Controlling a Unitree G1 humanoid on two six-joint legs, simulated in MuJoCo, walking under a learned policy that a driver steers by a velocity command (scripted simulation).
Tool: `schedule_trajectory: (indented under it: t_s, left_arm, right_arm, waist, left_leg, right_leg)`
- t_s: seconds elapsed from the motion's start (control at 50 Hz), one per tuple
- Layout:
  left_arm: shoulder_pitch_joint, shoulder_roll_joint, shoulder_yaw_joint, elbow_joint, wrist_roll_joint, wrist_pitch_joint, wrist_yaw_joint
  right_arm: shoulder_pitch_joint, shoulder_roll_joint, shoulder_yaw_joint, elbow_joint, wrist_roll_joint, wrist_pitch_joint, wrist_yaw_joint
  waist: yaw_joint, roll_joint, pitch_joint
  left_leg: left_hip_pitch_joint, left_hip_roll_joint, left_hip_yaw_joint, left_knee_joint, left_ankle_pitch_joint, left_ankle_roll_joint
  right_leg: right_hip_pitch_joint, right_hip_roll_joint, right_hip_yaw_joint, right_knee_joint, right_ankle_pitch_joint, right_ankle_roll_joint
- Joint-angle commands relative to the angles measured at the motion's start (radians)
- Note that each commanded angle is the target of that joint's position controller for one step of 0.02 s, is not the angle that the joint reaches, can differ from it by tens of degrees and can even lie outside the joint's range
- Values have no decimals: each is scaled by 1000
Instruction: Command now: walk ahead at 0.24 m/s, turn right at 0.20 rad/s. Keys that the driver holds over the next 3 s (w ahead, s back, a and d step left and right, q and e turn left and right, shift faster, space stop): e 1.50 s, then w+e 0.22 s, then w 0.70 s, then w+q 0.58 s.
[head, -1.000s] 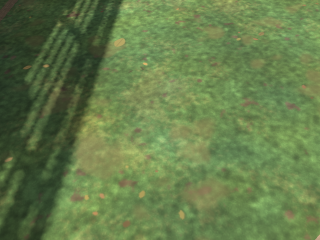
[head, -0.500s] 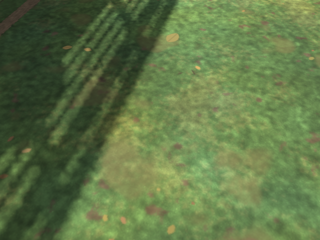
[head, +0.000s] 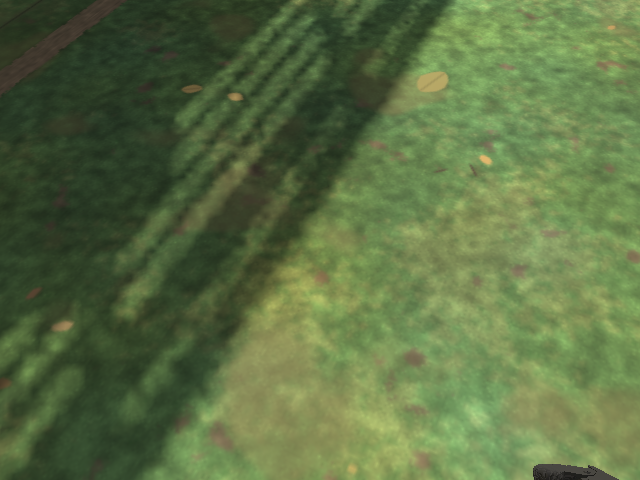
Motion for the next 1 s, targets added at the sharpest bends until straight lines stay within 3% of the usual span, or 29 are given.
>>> schedule_trajectory:
  t_s: [0.02,0.04,0.08,0.1,0.12,0.14,0.16,0.18,0.2,0.22,0.26,0.28,0.3,0.36,0.42,0.5,0.54,0.56,0.58,0.6,0.62,0.66,0.68,0.72,0.76,0.82,0.88,0.92,1.0]
  left_arm:
    - [-120,215,56,-96,-42,-20,40]
    - [-96,194,61,-96,-48,-8,42]
    - [-34,174,77,-96,-37,7,32]
    - [-34,149,76,-118,-37,11,22]
    - [-18,131,79,-129,-24,9,13]
    - [49,30,54,-149,-4,-3,2]
    - [72,70,41,-186,-12,-10,-11]
    - [42,172,75,-191,-20,5,-18]
    - [-52,189,87,-231,-28,32,-8]
    - [-104,170,93,-248,-20,61,8]
    - [-103,129,102,-278,-13,94,19]
    - [-107,132,108,-301,-22,91,19]
    - [-106,119,107,-312,-22,85,19]
    - [-158,111,100,-345,-17,82,16]
    - [-242,145,97,-389,-11,99,6]
    - [-253,167,102,-404,5,113,-25]
    - [-214,172,111,-387,5,118,-27]
    - [-210,217,125,-395,10,117,-18]
    - [-215,343,146,-430,1,117,-3]
    - [-167,363,150,-450,36,97,-11]
    - [-192,347,148,-454,48,75,-16]
    - [-297,266,125,-494,9,57,-10]
    - [-333,251,117,-506,-4,58,-4]
    - [-316,239,111,-511,-9,61,2]
    - [-280,246,113,-505,-14,64,8]
    - [-235,264,127,-499,-13,80,26]
    - [-271,257,126,-524,-6,102,19]
    - [-257,264,127,-530,-7,98,9]
    - [-285,260,127,-548,-13,94,5]
  right_arm:
    - [-59,-16,-4,-87,22,-2,9]
    - [-93,-39,-10,-99,14,1,20]
    - [-95,-67,-19,-95,-10,-9,41]
    - [-54,-87,-33,-76,-26,-14,44]
    - [17,-113,-44,-57,-34,-16,34]
    - [167,-158,-58,-43,-60,-13,28]
    - [261,-161,-63,-40,-28,9,31]
    - [224,-148,-60,-63,-18,23,24]
    - [142,-132,-55,-66,-4,32,11]
    - [67,-97,-47,-64,-5,40,5]
    - [-47,-91,-48,-69,-34,56,17]
    - [-76,-123,-59,-63,-47,63,20]
    - [-86,-123,-60,-62,-47,65,22]
    - [-64,-140,-68,-49,-30,61,5]
    - [-37,-166,-74,-37,-26,61,-21]
    - [-25,-208,-85,-21,1,59,-20]
    - [1,-187,-81,-5,11,61,-18]
    - [55,-147,-77,10,-9,71,-12]
    - [84,-108,-65,-28,-42,72,-3]
    - [-78,-154,-80,-82,-33,58,-8]
    - [-118,-177,-90,-86,-8,56,-17]
    - [-66,-188,-95,-35,-14,75,-33]
    - [-42,-199,-100,-30,-20,86,-33]
    - [-39,-173,-95,-36,-20,88,-22]
    - [-56,-151,-86,-43,-17,85,-13]
    - [-76,-135,-75,-51,-18,69,8]
    - [-78,-135,-70,-47,-9,59,19]
    - [-92,-135,-71,-58,-24,53,32]
    - [-58,-159,-76,-65,0,46,53]
  waist:
    - [-80,-148,-7]
    - [-58,-116,10]
    - [-35,-101,-28]
    - [-50,-103,-57]
    - [-61,-76,-126]
    - [-101,95,-297]
    - [-150,233,-526]
    - [-135,115,-488]
    - [-109,86,-332]
    - [-73,68,-204]
    - [-8,106,-92]
    - [17,118,-82]
    - [25,113,-85]
    - [10,102,-110]
    - [-9,100,-129]
    - [5,78,-136]
    - [9,48,-122]
    - [-22,-88,-69]
    - [-76,-414,-24]
    - [34,-371,-80]
    - [20,-243,-56]
    - [-20,-161,-77]
    - [-39,-146,-100]
    - [-43,-116,-134]
    - [-34,-103,-133]
    - [-34,-141,-108]
    - [-31,-187,-94]
    - [-21,-172,-101]
    - [-32,-215,-121]
  left_leg:
    - [335,-56,-6,-384,107,-30]
    - [293,-61,-4,-444,110,-22]
    - [349,-65,1,-545,140,20]
    - [451,-68,13,-625,200,44]
    - [674,3,-28,-569,490,78]
    - [1154,254,-230,-405,991,242]
    - [1258,440,-450,-457,849,367]
    - [1156,413,-465,-525,440,345]
    - [1011,350,-371,-585,199,295]
    - [831,296,-287,-650,43,260]
    - [531,224,-162,-725,-74,216]
    - [468,203,-114,-743,-72,220]
    - [455,195,-76,-748,-61,225]
    - [497,249,-67,-738,-45,247]
    - [535,291,-55,-751,-55,242]
    - [521,285,22,-682,-160,164]
    - [487,250,66,-581,-257,92]
    - [423,166,169,-389,-353,17]
    - [139,3,257,-37,-566,-83]
    - [33,-30,62,111,-597,-53]
    - [-13,-21,3,165,-516,-25]
    - [-6,26,-49,151,-340,-11]
    - [45,28,-52,153,-273,-17]
    - [109,4,-53,153,-205,-27]
    - [111,-11,-59,75,-177,-40]
    - [146,-28,-67,-60,-206,-59]
    - [244,-54,-37,-164,-279,-57]
    - [297,-68,-35,-214,-321,-58]
    - [436,-81,-32,-422,-308,-20]
  right_leg:
    - [-98,-216,172,-166,774,-131]
    - [-12,-231,210,-133,755,-125]
    - [100,-220,242,-45,662,-93]
    - [107,-170,243,24,616,-73]
    - [-8,-113,215,162,520,-32]
    - [-403,-32,201,465,147,24]
    - [-474,28,186,747,-416,58]
    - [-528,-27,220,864,-387,70]
    - [-589,-70,147,890,-281,90]
    - [-588,-89,111,859,-218,106]
    - [-426,-94,76,795,-127,118]
    - [-378,-82,50,770,-99,115]
    - [-356,-80,42,730,-78,110]
    - [-367,-110,54,612,14,88]
    - [-337,-144,73,503,51,78]
    - [-188,-105,-4,291,24,44]
    - [-85,-64,-40,141,57,-2]
    - [-77,-118,74,6,151,-51]
    - [22,-330,444,-100,327,-175]
    - [12,-388,601,-214,216,-273]
    - [30,-359,564,-211,160,-247]
    - [49,-314,448,-158,255,-155]
    - [29,-296,406,-139,351,-135]
    - [31,-259,369,-117,450,-127]
    - [71,-242,365,-104,471,-127]
    - [69,-214,388,-105,353,-142]
    - [11,-186,418,-89,301,-161]
    - [-6,-187,458,-66,336,-173]
    - [-8,-173,530,-24,434,-158]
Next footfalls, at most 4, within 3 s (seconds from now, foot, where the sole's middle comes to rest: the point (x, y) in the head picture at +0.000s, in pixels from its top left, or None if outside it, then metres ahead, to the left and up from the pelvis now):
0.12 left None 0.26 0.11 -0.77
0.56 right None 0.15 -0.13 -0.77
1.04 left None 0.25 0.05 -0.77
1.48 right None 0.07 -0.16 -0.77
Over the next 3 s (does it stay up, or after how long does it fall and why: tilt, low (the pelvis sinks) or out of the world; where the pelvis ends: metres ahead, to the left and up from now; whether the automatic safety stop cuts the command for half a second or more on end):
stays up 0.49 -0.61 -0.01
